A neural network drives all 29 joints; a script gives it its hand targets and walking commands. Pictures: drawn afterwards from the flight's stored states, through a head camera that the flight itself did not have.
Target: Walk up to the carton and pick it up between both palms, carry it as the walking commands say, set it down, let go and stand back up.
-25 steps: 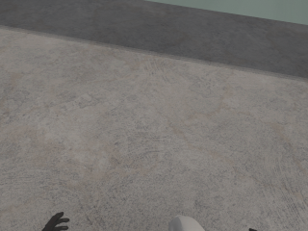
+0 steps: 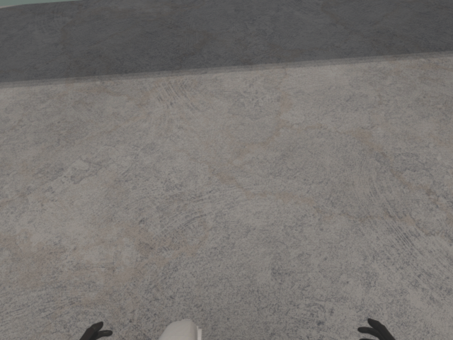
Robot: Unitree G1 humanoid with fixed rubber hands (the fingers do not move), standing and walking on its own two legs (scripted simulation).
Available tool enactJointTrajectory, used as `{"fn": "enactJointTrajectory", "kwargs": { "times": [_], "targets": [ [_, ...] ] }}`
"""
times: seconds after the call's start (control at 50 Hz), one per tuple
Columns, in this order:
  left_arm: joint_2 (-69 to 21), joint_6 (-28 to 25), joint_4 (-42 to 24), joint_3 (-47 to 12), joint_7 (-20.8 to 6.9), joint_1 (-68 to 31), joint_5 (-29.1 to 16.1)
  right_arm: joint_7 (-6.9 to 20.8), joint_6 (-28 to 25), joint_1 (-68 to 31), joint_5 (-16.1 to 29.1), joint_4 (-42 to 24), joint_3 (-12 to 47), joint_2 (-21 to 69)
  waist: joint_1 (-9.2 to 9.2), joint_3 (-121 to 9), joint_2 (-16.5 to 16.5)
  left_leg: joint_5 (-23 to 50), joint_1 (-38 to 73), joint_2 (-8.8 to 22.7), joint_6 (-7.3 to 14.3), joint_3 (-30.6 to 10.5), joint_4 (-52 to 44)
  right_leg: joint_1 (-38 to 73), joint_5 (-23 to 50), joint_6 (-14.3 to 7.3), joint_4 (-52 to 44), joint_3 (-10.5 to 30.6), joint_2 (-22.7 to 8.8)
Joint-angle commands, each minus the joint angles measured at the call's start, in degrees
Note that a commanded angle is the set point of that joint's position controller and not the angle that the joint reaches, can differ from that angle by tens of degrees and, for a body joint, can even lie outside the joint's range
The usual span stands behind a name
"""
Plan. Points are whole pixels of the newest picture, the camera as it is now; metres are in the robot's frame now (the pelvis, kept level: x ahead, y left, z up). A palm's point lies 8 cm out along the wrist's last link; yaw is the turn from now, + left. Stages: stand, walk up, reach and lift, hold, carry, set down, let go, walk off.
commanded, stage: walk up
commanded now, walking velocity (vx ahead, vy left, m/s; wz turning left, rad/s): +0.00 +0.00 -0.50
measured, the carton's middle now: out of the picture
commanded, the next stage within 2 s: none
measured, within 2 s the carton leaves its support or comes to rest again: neither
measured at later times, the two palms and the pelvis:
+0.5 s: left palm (93, 334) +0.14 +0.28 -0.13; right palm out of the picture -0.01 -0.23 -0.10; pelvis -0.02 +0.05 +0.00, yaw -16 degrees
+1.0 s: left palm out of the picture +0.12 +0.18 -0.11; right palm out of the picture +0.08 -0.38 -0.11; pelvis +0.06 -0.09 -0.01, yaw -31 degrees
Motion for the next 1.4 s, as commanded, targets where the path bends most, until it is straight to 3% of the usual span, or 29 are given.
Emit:
{"fn": "enactJointTrajectory", "kwargs": {
  "times": [0.0,0.1,0.16,0.18,0.2,0.22,0.24,0.3,0.42,0.52,0.54,0.56,0.6,0.68,0.7,0.72,0.74,0.76,0.8,0.86,1.04,1.1,1.12,1.14,1.16,1.18,1.22,1.26,1.38],
  "targets": [
    [10.58,-0.49,-2.70,2.40,0.27,2.28,0.13,-0.13,-0.60,-1.69,0.08,-4.17,-0.59,-3.72,1.81,-6.28,-10.61,-0.85,-1.77,-0.85,0.17,-0.57,-4.68,7.05,25.03,-6.80,-5.69,14.33,-13.57],
    [11.22,-0.41,-2.85,2.67,0.05,2.02,0.18,-0.68,-1.62,-1.23,0.67,-4.82,-0.46,-2.72,1.71,-6.78,-11.48,-2.76,6.45,-2.98,1.67,0.36,-15.12,2.48,25.05,-5.57,-4.56,19.61,-13.46],
    [10.30,-0.36,-2.95,2.32,-0.01,0.92,-0.24,-1.65,-2.68,4.36,1.15,-3.52,-1.05,-2.85,-1.16,-7.10,-9.39,6.39,19.64,-3.02,2.42,1.08,-33.16,-4.05,16.02,-0.94,-0.20,17.87,-8.97],
    [7.41,-0.48,-3.05,2.00,-0.03,2.40,-0.29,-1.82,-3.02,5.77,0.36,-3.34,-2.05,-6.59,-0.90,-7.63,-0.90,5.12,24.55,5.68,4.25,-7.83,-37.63,-10.54,4.96,1.51,7.37,13.75,-3.85],
    [3.46,-0.12,-4.75,0.58,0.39,2.66,-0.76,-1.59,-2.80,3.79,-0.58,-3.90,-2.22,-13.21,-1.94,-6.11,14.95,12.60,23.25,22.98,9.63,-24.33,-43.71,-21.15,-16.35,4.25,19.34,0.95,4.89],
    [6.91,0.38,-4.60,1.69,0.59,1.36,0.23,-1.14,-2.65,1.67,-0.52,-4.24,-1.64,-13.22,-1.24,-4.64,8.24,20.72,15.96,24.89,12.40,-22.75,-41.08,-17.51,-20.23,5.81,30.34,1.68,-1.46],
    [7.02,0.65,-3.17,1.92,0.20,1.24,0.12,-0.93,-2.88,-0.90,-0.51,-3.80,-1.11,-10.11,0.10,-3.29,5.45,23.39,13.09,21.31,11.95,-17.11,-40.15,-16.09,-17.42,5.11,34.01,2.32,-2.65],
    [6.81,1.65,-0.58,2.10,-1.44,3.42,-0.40,-1.24,-3.53,-2.85,-0.60,-3.00,-0.52,-6.57,1.27,-3.02,7.27,30.58,14.20,12.56,10.16,-2.67,-38.59,-15.08,-9.69,6.40,39.11,-2.07,-3.25],
    [3.06,1.75,-1.40,1.20,-2.24,-3.59,-0.20,-1.26,-4.30,3.35,-1.24,0.05,-1.08,-6.33,-2.08,-6.98,8.96,35.57,24.53,13.28,12.42,0.24,-35.97,-15.90,-10.13,4.83,28.31,-4.04,-3.26],
    [2.53,1.27,-2.22,0.86,-2.40,-6.07,-0.67,-0.90,-4.14,4.51,-1.70,1.07,-1.96,-7.98,-3.30,-7.14,10.30,27.23,21.42,16.13,12.97,0.69,-36.23,-10.04,-12.25,3.85,17.71,-6.40,-2.80],
    [3.72,1.36,-3.46,0.83,-3.89,-7.42,0.12,-1.24,-4.29,10.55,-1.87,3.30,-2.98,-10.36,-5.84,-8.37,6.84,-3.85,25.19,21.44,13.96,-7.87,-43.45,-14.89,-14.20,3.08,18.89,-6.16,-3.31],
    [4.93,1.65,-5.96,1.07,-5.53,-10.40,0.53,-1.35,-4.28,10.28,-0.95,2.53,-3.49,-11.96,-6.43,-5.00,6.73,-19.97,23.44,25.16,13.97,-13.31,-48.70,-18.58,-13.58,3.20,19.95,-4.40,-5.58],
    [3.65,0.72,-6.13,0.48,-6.08,-8.95,0.33,-0.95,-4.92,5.46,-0.98,0.78,-3.20,-11.27,-4.33,-1.70,6.41,-15.29,19.23,23.38,12.44,-9.14,-48.52,-15.01,-12.42,3.23,14.00,-2.66,-6.80],
    [5.65,-1.85,-1.16,0.95,-4.19,6.16,0.66,0.48,-5.33,1.99,-0.47,0.79,-2.24,-10.18,2.43,-6.13,1.51,-9.73,5.77,14.70,5.96,7.17,-36.12,12.81,-5.66,1.67,-4.33,-11.53,-0.61],
    [8.59,-2.48,1.14,2.37,-3.53,13.25,1.36,0.91,-5.16,2.36,-0.77,0.16,-1.35,-7.27,5.90,-9.19,-5.76,-10.18,-2.47,9.44,3.82,11.72,-21.51,23.48,-9.86,0.37,-7.28,-5.87,-3.49],
    [12.60,-3.02,2.33,3.48,-2.90,16.86,1.77,1.42,-5.07,0.51,-1.71,-2.31,-0.65,-3.15,8.37,-7.34,-16.80,-12.55,-15.94,4.21,3.14,11.28,0.61,27.12,-18.05,-1.75,-11.38,13.56,-13.72],
    [16.83,-2.92,1.84,3.49,-1.67,18.52,0.86,2.04,-5.50,-4.99,-2.36,-6.81,-0.51,-2.09,10.32,-5.18,-19.37,-12.32,-27.97,1.90,2.51,4.53,7.40,26.55,-29.04,-7.77,-17.90,30.24,-23.74],
    [15.03,-2.94,1.96,2.70,-1.10,18.15,0.31,2.30,-5.69,-8.51,-2.26,-7.50,-0.75,-3.68,8.40,-0.42,-11.84,-6.72,-30.08,5.84,2.56,0.47,8.69,24.49,-28.81,-9.25,-18.62,27.86,-22.89],
    [10.96,-4.25,0.65,1.87,-0.62,10.85,0.34,3.06,-6.40,-4.03,-1.66,-5.18,-1.38,-4.71,3.05,1.81,-5.60,3.49,-26.58,7.27,0.33,0.24,7.58,20.99,-7.01,-7.93,-16.10,18.44,-18.09],
    [9.12,-5.69,1.03,1.02,-0.35,11.72,-0.19,3.96,-5.77,-1.45,-1.58,-3.67,-1.74,-3.36,0.58,-0.59,-5.95,8.20,-20.47,4.66,-1.79,1.89,8.02,17.13,17.10,-6.83,-13.20,10.65,-14.35],
    [8.44,-6.20,5.34,-0.09,1.11,21.36,-0.40,4.02,-5.17,-18.26,-0.53,-7.81,-0.22,0.55,4.25,3.94,-9.34,15.38,-12.10,-0.84,0.75,6.02,-16.17,15.21,31.16,-5.80,-13.87,9.20,-14.06],
    [9.11,-6.53,5.72,0.00,1.37,20.26,-0.83,2.89,-5.97,-7.87,-0.08,-4.63,-1.03,-1.43,-0.92,-3.19,-10.35,13.78,8.05,-3.88,3.13,6.86,-23.41,12.72,51.21,-2.76,-1.64,6.34,-11.54],
    [9.63,-6.60,5.39,0.24,1.27,19.50,-1.07,2.36,-6.60,1.96,0.15,-1.69,-1.95,-3.43,-5.20,-9.08,-8.38,12.63,22.88,-4.11,4.16,6.86,-27.04,7.46,49.72,-1.90,10.06,5.13,-9.44],
    [7.73,-7.04,4.43,-0.34,1.02,18.50,-1.03,1.44,-7.37,12.22,-0.72,1.00,-3.53,-7.81,-9.45,-14.70,-4.45,10.03,39.21,5.42,6.35,-2.96,-28.35,-6.47,31.38,-0.89,25.11,4.05,-4.81],
    [2.06,-7.03,3.25,-0.96,0.98,21.98,-1.09,0.97,-7.73,17.46,-2.04,1.91,-4.07,-12.47,-8.74,-21.27,8.61,7.52,48.67,24.02,10.50,-27.53,-36.24,-20.50,-8.98,0.76,39.63,1.83,1.84],
    [5.74,-6.71,2.89,0.51,0.81,21.83,-0.54,0.72,-7.26,16.63,-1.41,2.89,-4.24,-12.72,-7.19,-24.80,6.21,6.81,44.06,27.90,11.94,-35.31,-39.72,-19.17,-12.33,0.10,50.53,5.97,-1.07],
    [4.18,-5.68,2.16,0.58,0.07,17.02,0.11,0.28,-7.70,7.34,-1.26,2.86,-2.45,-6.26,-2.37,-10.76,0.92,6.51,26.25,22.42,10.65,-21.91,-42.22,-18.79,-4.49,0.04,51.45,5.22,-6.41],
    [1.57,-4.37,2.02,0.83,-1.10,15.65,0.53,0.38,-8.85,3.44,-1.03,3.22,-0.98,-1.76,0.29,-4.46,2.59,5.33,15.70,17.50,9.39,-11.47,-45.36,-16.71,-1.90,0.87,47.39,3.42,-8.92],
    [-1.02,-1.05,-2.00,0.58,-4.87,5.15,1.13,0.07,-8.77,11.14,-0.41,6.22,-1.56,-4.05,0.04,-0.28,4.00,13.82,12.28,16.96,8.85,-2.62,-44.73,-22.36,7.16,4.53,38.33,-0.31,-10.17]
  ]
}}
